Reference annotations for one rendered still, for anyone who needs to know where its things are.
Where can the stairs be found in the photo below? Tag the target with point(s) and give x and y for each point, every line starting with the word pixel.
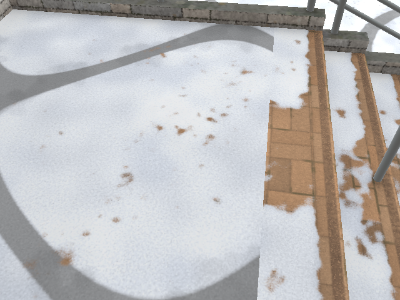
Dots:
pixel 365 115

